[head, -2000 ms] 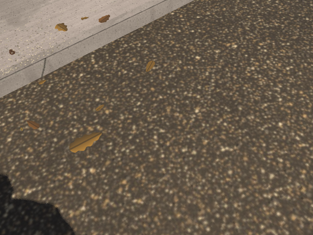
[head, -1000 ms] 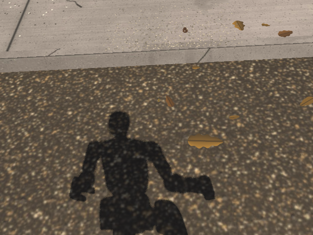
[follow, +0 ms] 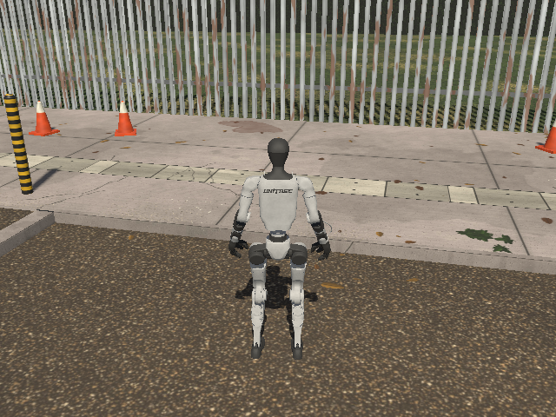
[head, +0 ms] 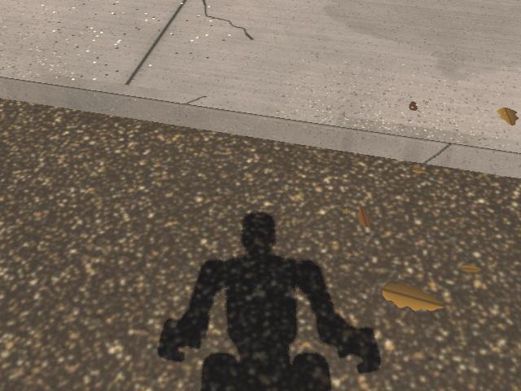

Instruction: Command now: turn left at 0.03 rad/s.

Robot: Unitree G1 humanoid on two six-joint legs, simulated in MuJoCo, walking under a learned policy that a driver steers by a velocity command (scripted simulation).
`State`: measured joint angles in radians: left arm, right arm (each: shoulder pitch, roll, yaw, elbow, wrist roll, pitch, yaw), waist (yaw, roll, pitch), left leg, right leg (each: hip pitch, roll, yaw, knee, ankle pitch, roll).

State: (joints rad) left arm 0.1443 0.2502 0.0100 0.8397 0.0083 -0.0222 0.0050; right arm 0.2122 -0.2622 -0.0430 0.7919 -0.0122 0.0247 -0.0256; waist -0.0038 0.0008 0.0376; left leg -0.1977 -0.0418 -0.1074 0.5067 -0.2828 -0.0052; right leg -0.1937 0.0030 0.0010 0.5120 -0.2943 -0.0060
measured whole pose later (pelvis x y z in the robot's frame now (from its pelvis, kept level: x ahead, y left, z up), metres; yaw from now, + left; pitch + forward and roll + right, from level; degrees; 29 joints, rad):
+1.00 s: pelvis +0.20 +0.04 +0.00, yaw -1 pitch +1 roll +1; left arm 0.01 0.27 0.02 0.83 -0.02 -0.08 -0.04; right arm 0.44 -0.22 -0.02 1.02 0.01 -0.08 -0.01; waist -0.09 -0.04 0.03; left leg 0.13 -0.04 0.02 0.14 -0.29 0.03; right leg -0.63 -0.07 -0.01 0.58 0.04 -0.01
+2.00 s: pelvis +0.78 +0.05 +0.01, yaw -8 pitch +0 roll +2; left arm 0.16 0.26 0.04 0.88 0.03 -0.01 -0.05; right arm 0.36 -0.24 -0.04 0.98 -0.03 -0.10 0.01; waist -0.02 -0.05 0.04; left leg -0.02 -0.04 0.18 0.22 -0.21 0.05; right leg -0.64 -0.09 0.00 0.85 -0.06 -0.03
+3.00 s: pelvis +1.27 -0.14 +0.01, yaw -43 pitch +2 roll +1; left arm 0.12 0.23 0.05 0.64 0.04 0.04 -0.01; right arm 0.42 -0.21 -0.04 0.91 -0.04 -0.09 0.00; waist -0.01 -0.07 0.02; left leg -0.11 0.01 0.19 0.36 -0.29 0.02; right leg -0.96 0.01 0.04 1.71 -0.36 -0.07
